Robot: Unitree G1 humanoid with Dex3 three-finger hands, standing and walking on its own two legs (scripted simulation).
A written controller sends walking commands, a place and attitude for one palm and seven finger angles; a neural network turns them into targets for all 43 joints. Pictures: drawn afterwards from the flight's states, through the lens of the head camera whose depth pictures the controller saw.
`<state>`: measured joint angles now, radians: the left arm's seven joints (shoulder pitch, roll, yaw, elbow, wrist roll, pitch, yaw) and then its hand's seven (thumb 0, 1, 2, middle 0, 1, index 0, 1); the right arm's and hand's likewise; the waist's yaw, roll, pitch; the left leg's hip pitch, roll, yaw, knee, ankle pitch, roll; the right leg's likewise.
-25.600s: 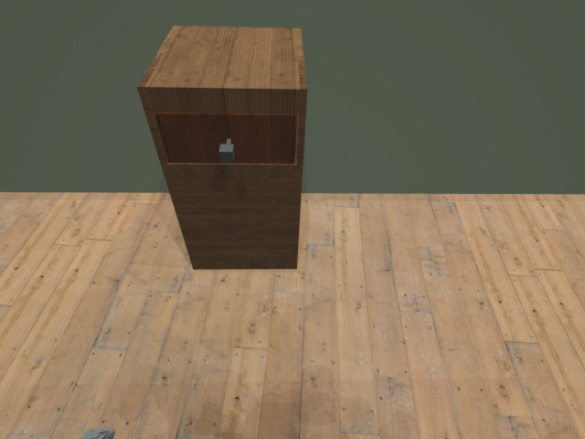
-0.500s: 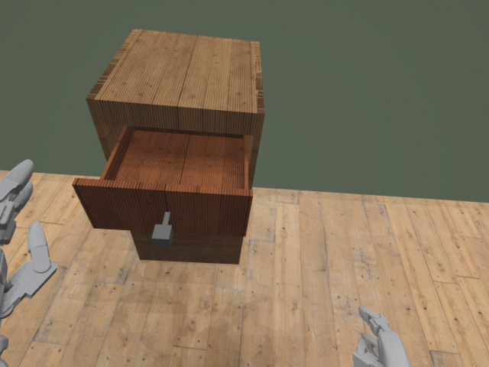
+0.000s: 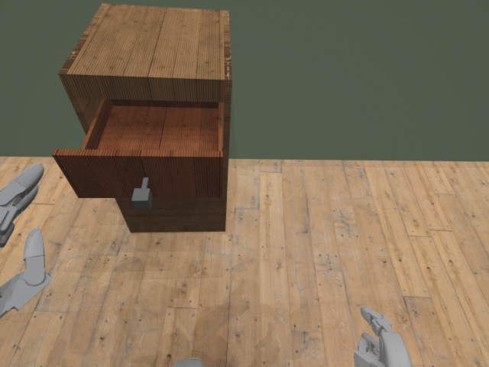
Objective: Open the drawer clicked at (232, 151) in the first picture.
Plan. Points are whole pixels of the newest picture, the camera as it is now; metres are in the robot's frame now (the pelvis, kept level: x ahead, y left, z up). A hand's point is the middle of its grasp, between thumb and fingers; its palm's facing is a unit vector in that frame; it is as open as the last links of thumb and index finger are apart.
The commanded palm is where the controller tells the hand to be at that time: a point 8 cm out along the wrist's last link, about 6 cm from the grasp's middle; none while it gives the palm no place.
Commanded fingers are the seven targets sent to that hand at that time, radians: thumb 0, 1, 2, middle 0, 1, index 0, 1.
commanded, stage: step back with the hand held close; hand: left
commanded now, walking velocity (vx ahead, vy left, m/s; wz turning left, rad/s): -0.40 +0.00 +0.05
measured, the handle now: (143, 192) +0.50 +0.28 -0.13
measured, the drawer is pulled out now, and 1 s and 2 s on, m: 0.21 0.21 0.21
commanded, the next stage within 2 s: stop stepping back and stand still in 0.02 s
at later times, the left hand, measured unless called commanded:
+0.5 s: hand out of the picture +0.05 +0.21 +0.17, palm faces +0.43 -0.78 -0.45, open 7.4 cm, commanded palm +0.00 +0.24 +0.17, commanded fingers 0.00 0.90 0.90 -0.20 -0.30 -0.20 -0.30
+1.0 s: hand out of the picture +0.00 +0.20 +0.15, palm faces +0.46 -0.79 -0.39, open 7.5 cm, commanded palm -0.06 +0.24 +0.17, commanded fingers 0.00 0.90 0.90 -0.20 -0.30 -0.20 -0.30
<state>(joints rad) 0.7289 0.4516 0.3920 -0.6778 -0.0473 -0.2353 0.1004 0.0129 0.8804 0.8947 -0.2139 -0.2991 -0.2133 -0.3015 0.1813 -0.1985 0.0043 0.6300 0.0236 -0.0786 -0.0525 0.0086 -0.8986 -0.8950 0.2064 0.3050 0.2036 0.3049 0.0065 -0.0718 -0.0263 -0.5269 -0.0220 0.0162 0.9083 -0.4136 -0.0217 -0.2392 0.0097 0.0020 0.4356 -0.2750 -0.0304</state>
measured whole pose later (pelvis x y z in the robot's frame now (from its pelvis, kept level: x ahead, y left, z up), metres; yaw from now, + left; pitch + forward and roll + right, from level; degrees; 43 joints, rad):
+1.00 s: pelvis -0.16 -0.05 -0.01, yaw +6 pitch -1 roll +0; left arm 0.59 0.31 0.32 -0.54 -0.01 -0.20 0.14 0.01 0.88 0.90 -0.21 -0.30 -0.21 -0.30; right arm 0.22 -0.19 0.00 0.67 -0.01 -0.09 -0.04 0.01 -0.90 -0.89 0.21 0.30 0.20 0.30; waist 0.01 -0.02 0.01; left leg -0.43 0.03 0.04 0.94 -0.37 0.01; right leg -0.29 -0.01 -0.10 0.53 -0.22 -0.05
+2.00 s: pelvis -0.15 -0.04 +0.00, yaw +8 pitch -3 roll +0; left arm 0.15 0.25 0.01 1.10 0.02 0.00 0.02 0.00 0.90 0.90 -0.20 -0.30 -0.20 -0.30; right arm 0.17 -0.22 -0.01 1.09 -0.02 0.00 0.00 0.00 -0.90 -0.90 0.20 0.30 0.20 0.30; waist -0.01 0.01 0.07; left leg -0.17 -0.01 0.01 0.38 -0.17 0.01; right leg -0.16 -0.01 0.03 0.40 -0.19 0.02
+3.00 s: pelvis -0.13 -0.05 +0.01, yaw +8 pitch -2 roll +0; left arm 0.08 0.33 0.02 1.11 0.02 -0.01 0.01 0.01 0.90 0.90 -0.20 -0.30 -0.20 -0.30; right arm 0.09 -0.33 -0.02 1.11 -0.02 0.00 0.00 0.00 -0.90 -0.89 0.20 0.30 0.20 0.30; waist -0.01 0.00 0.09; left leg -0.10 0.02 0.01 0.31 -0.17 -0.01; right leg -0.09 0.01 0.03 0.31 -0.18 0.00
